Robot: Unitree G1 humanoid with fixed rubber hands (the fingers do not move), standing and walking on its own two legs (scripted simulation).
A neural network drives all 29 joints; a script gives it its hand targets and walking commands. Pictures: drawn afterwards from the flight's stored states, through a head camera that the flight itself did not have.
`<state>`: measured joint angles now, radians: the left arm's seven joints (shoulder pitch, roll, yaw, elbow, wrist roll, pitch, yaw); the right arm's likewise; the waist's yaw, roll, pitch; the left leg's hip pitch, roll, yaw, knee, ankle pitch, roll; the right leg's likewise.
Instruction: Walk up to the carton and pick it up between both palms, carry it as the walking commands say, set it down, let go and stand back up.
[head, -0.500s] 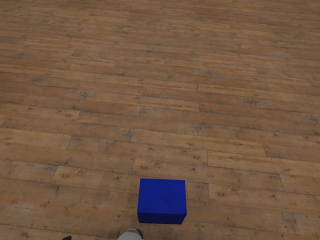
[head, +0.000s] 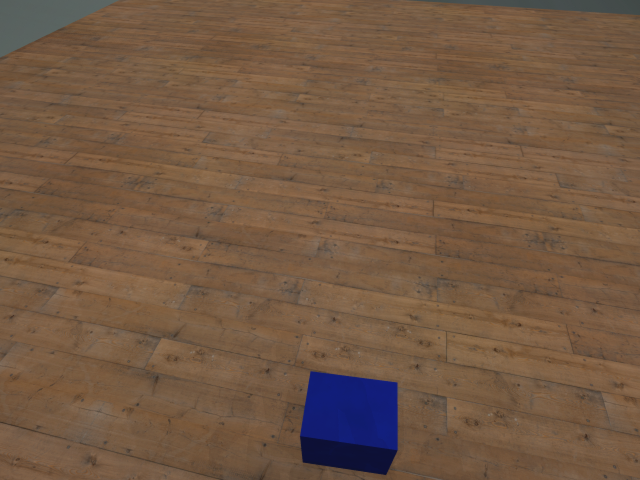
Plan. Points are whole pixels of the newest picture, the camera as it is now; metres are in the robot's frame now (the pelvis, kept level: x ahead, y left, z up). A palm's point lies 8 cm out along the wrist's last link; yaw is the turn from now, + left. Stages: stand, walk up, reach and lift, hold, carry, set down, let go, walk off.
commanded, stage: walk up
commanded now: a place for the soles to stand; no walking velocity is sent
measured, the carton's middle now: (348, 423) +0.44 -0.06 -0.65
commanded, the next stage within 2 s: none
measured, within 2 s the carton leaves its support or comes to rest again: neither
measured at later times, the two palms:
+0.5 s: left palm out of the picture +0.05 +0.25 -0.12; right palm out of the picture +0.05 -0.23 -0.12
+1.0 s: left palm out of the picture +0.11 +0.25 -0.12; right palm out of the picture +0.06 -0.24 -0.12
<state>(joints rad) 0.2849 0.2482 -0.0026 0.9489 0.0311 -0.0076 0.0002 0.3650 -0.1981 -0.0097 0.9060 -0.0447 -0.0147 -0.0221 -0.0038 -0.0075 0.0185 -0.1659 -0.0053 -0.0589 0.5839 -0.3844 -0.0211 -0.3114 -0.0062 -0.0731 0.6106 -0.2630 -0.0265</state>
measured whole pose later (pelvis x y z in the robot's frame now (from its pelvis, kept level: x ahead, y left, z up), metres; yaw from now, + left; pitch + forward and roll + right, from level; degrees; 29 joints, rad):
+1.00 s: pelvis +0.04 +0.01 +0.01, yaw -7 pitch -1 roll +0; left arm 0.27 0.23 -0.02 1.01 0.00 -0.01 0.02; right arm 0.22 -0.24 0.03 0.99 -0.02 -0.01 -0.03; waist -0.01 -0.01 0.02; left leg -0.15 0.04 0.10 0.46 -0.29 -0.01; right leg -0.22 0.05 0.06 0.49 -0.25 -0.03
